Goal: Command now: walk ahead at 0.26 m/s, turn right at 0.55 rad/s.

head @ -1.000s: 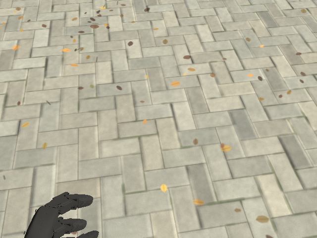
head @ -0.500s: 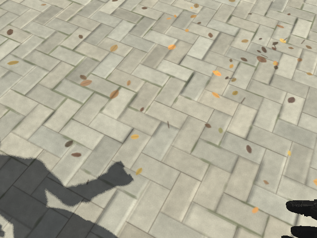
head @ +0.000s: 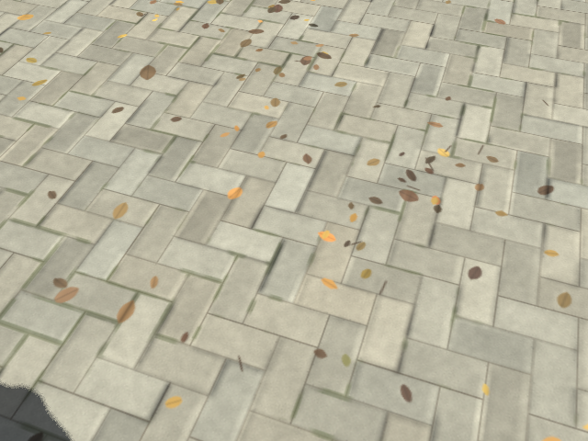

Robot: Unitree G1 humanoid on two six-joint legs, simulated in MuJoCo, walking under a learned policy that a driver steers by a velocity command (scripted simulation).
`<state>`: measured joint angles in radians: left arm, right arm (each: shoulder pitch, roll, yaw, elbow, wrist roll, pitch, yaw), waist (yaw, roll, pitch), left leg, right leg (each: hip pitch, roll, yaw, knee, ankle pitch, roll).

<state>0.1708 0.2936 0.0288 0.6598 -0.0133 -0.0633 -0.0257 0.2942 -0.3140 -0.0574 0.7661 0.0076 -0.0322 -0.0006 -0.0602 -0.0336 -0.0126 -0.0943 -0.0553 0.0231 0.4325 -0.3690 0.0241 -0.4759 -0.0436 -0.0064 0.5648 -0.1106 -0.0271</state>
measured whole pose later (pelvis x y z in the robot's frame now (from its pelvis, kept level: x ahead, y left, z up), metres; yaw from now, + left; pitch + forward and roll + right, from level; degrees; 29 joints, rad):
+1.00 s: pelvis +0.16 -0.04 +0.00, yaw -39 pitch +0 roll +0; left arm 0.20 0.26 0.03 0.64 0.02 0.04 0.01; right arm 0.18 -0.28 -0.04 0.78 -0.01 0.01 -0.01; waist -0.04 0.02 0.05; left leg -0.30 0.03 -0.03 0.55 -0.31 -0.03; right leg -0.22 0.03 0.04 0.52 -0.29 -0.02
